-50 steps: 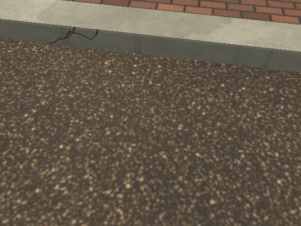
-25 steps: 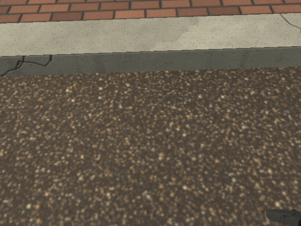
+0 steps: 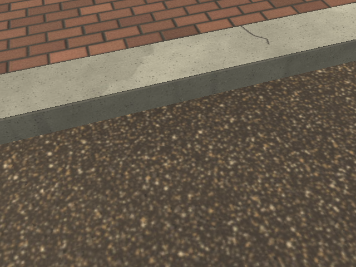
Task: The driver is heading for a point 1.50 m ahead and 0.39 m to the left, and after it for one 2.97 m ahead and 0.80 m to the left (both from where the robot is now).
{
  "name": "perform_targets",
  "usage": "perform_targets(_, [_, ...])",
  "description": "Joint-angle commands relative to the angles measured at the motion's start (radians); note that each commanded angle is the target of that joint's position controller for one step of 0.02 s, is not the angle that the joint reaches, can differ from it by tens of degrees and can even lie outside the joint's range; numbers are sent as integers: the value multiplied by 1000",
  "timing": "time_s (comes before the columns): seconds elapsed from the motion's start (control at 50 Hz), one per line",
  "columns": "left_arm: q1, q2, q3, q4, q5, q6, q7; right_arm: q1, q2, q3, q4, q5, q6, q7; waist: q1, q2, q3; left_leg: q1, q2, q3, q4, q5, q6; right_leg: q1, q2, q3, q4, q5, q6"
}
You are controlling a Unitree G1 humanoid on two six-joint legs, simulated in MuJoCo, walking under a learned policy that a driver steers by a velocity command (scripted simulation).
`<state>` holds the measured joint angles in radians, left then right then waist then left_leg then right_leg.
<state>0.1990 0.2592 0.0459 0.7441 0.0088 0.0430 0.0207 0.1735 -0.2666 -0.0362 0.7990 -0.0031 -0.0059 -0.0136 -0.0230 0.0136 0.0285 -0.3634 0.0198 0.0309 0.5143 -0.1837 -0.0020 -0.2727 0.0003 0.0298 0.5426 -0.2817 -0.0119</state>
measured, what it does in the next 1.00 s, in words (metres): stands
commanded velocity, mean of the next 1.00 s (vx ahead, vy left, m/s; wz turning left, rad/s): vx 0.01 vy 0.00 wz -0.03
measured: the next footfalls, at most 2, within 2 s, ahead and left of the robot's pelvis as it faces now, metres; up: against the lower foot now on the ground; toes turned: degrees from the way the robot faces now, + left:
left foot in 1.26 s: +0.16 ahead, +0.14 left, +0.00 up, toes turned +3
right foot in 1.60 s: +0.24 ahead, -0.08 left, +0.00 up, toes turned +0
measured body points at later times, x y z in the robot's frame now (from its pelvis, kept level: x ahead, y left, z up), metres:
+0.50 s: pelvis +0.04 -0.02 +0.00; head +0.04 -0.02 +0.45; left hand +0.12 +0.24 -0.12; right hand +0.12 -0.29 -0.13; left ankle +0.06 +0.13 -0.73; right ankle +0.00 -0.12 -0.73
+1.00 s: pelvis +0.04 -0.02 +0.01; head +0.04 -0.02 +0.45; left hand +0.06 +0.23 -0.14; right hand +0.09 -0.28 -0.15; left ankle +0.06 +0.13 -0.73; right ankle +0.00 -0.12 -0.73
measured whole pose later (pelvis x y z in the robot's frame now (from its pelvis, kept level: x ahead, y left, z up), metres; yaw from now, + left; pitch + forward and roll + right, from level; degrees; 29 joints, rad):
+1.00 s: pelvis +0.04 -0.02 +0.01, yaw +1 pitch -2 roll +0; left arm 0.29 0.20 0.02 1.01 0.00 -0.01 0.03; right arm 0.19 -0.22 -0.04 1.10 0.00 0.01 -0.05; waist -0.01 0.01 0.03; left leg -0.24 0.04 -0.02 0.48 -0.22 -0.04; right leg -0.13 0.03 0.00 0.47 -0.32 -0.03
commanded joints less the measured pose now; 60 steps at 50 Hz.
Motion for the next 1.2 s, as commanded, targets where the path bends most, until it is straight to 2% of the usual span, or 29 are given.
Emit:
perform_targets(0.02, [-6, 137, 28, -71, 27, -17, -2, -37, -77, -12, -71, -23, -27, 2, 17, -202, -74, 7, 8, -33, 61, -224, -24, -9, -274, 290, -259, 76, -205])
perform_targets(0.04, [-47, 99, 15, -69, 31, -33, -5, -45, -83, -16, -66, -16, -27, 2, -4, -180, -49, 52, 12, -44, 39, -146, -24, -31, -222, 243, -252, 14, -171])
perform_targets(0.06, [-49, 96, 15, -58, 22, -46, -7, -41, -69, -14, -48, -20, -25, -2, -6, -171, -42, 78, 8, -37, -7, -61, -28, -25, -168, 190, -229, -8, -125])
perform_targets(0.08, [-34, 100, 15, -48, 13, -57, -9, -34, -81, -17, -38, -27, -21, -5, 2, -175, -34, 99, 13, -46, -33, 5, -34, -22, -149, 169, -220, -3, -99])
perform_targets(0.12, [-4, 88, 8, -28, 11, -66, -9, -2, -91, -17, -22, -22, -18, -6, -6, -151, -27, 161, 34, -64, -67, 66, -34, -46, -121, 149, -214, -5, -72])
perform_targets(0.18, [27, 78, 4, -12, 10, -65, -9, 4, -101, -22, 11, -12, -19, -4, 6, -61, 10, 153, 35, -63, -72, 49, -22, -43, -85, 120, -202, -38, -52])
perform_targets(0.22, [28, 90, 8, -4, 4, -67, -5, 4, -92, -21, 28, -15, -23, -5, 7, -38, 2, 156, 38, -69, -77, 88, -25, -18, -80, 109, -181, 38, -56])
perform_targets(0.3, [42, 78, 9, 15, 0, -64, -4, 15, -91, -22, 67, -7, -26, -9, 11, -11, -37, 179, 41, -69, -68, 144, -26, 33, -66, 87, -151, 170, -56])
perform_targets(0.5, [65, 69, 13, 86, -5, -61, -3, 10, -92, -26, 146, 0, -8, -26, 9, -20, -42, 212, 41, -66, -50, 186, -16, 53, -45, 54, -141, 265, -45])
perform_targets(0.96, [126, 48, -3, 242, -6, -63, 11, 20, -59, -24, 271, 2, 10, -38, 12, -16, 12, 209, 26, -57, -83, 124, -12, 31, -28, 28, -184, 146, -30])
perform_targets(0.98, [146, 45, -3, 255, -7, -61, 12, 37, -47, -21, 283, 2, 12, -39, 14, -27, -9, 214, 8, -37, -73, 33, -12, 40, -24, 27, -201, 34, -36])
perform_targets(1.0, [156, 66, 4, 260, -14, -57, 15, 35, -45, -22, 286, 8, 13, -40, 23, -48, 8, 176, -25, 1, -26, -110, -9, 34, -29, 48, -225, -160, -58])
perform_targets(1.02, [161, 104, 16, 257, -21, -55, 18, 17, -45, -23, 277, 12, 10, -40, 37, -94, 43, 102, -56, 37, 49, -243, -5, 20, -70, 117, -270, -371, -97])
perform_targets(1.04, [183, 134, 26, 253, -26, -59, 19, -26, -46, -23, 254, 13, 1, -37, 60, -141, 92, -6, -62, 52, 142, -285, 0, 22, -155, 236, -341, -526, -148])
perform_targets(1.06, [193, 168, 38, 252, -30, -69, 20, -64, -34, -19, 227, 18, -15, -29, 75, -192, 138, -79, -26, 21, 245, -263, 18, 11, -258, 374, -402, -579, -207])
perform_targets(1.08, [194, 168, 41, 250, -27, -83, 21, -84, -35, -19, 211, 27, -32, -20, 77, -196, 174, -174, 17, -23, 333, -283, 36, 38, -320, 452, -434, -534, -249])
perform_targets(1.1, [193, 145, 38, 249, -22, -98, 19, -88, -44, -23, 203, 34, -48, -10, 74, -181, 188, -271, 50, -56, 398, -320, 51, 106, -350, 477, -430, -452, -265])
perform_targets(1.12, [185, 125, 35, 244, -27, -108, 16, -80, -51, -25, 199, 39, -62, -1, 64, -152, 179, -327, 76, -72, 396, -327, 65, 174, -348, 453, -411, -371, -255])
perform_targets(1.16, [159, 119, 36, 234, -41, -111, 12, -82, -50, -27, 194, 40, -87, 15, 52, -115, 135, -252, 80, -46, 235, -281, 74, 207, -290, 324, -379, -220, -203])
perform_targets(1.18, [147, 131, 39, 232, -42, -108, 8, -65, -38, -27, 202, 38, -93, 20, 39, -118, 108, -135, 52, -4, 154, -231, 68, 158, -249, 253, -359, -166, -184])
perform_targets(1.2, [123, 138, 39, 229, -41, -100, 6, -11, -28, -29, 226, 35, -92, 23, 5, -110, 87, 25, 9, 46, 58, -117, 55, 75, -200, 176, -307, -78, -162])
Velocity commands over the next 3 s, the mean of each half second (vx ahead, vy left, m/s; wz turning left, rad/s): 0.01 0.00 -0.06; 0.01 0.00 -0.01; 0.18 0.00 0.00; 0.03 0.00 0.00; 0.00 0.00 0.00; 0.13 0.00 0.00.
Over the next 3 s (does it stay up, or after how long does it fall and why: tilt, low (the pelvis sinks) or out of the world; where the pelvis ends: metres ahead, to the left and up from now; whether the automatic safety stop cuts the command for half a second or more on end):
stays up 0.24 -0.01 -0.01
